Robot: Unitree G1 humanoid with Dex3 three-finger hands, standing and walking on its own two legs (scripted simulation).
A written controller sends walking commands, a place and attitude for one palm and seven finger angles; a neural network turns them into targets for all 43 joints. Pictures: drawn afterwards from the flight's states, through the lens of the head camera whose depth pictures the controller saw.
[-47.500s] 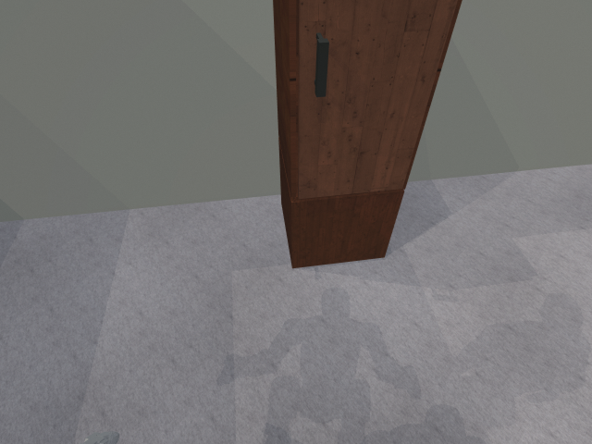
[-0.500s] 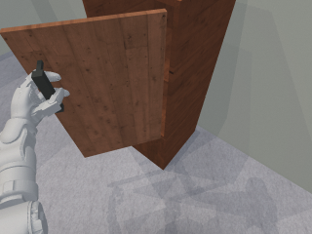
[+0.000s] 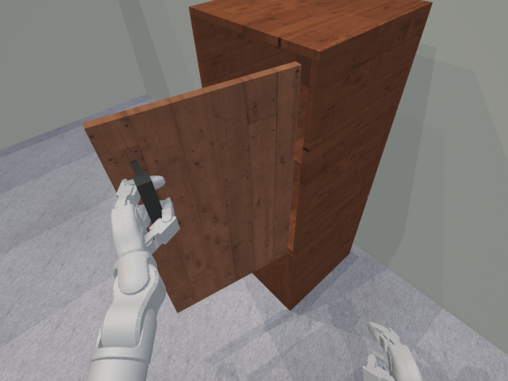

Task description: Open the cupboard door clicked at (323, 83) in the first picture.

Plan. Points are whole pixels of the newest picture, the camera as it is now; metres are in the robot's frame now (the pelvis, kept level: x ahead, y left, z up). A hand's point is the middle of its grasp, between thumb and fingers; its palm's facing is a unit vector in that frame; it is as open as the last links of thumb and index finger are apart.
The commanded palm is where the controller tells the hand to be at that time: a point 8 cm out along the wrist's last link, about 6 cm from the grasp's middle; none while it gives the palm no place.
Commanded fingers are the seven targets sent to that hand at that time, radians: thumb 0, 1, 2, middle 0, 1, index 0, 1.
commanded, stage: pull the door open along its arc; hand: left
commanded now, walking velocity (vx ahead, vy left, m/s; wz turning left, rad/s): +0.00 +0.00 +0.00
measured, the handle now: (149, 199) +0.37 +0.20 +0.12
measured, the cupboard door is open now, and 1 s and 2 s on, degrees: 78 91 92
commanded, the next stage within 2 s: open thumb and fingers to let go in 0.18 s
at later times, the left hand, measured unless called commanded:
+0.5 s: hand (200, 242) +0.29 +0.10 +0.12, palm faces +0.36 -0.93 +0.01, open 6.8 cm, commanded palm +0.24 +0.14 +0.11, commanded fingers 0.00 0.06 0.54 -0.34 -1.26 -0.34 -1.26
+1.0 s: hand (199, 240) +0.29 +0.10 +0.12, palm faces +0.35 -0.94 +0.01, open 14.4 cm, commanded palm +0.24 +0.15 +0.11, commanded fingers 0.00 -0.50 0.30 -0.17 -0.45 -0.17 -0.45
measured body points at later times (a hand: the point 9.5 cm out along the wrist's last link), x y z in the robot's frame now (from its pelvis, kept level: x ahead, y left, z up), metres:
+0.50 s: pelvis -0.01 +0.00 +0.00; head -0.03 -0.02 +0.45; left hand +0.26 +0.14 +0.12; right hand +0.19 -0.20 -0.09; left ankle -0.03 +0.14 -0.73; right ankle -0.02 -0.10 -0.73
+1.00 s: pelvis -0.03 +0.02 +0.00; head -0.05 +0.01 +0.45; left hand +0.27 +0.15 +0.12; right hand +0.15 -0.18 -0.10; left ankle -0.03 +0.14 -0.73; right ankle -0.02 -0.10 -0.73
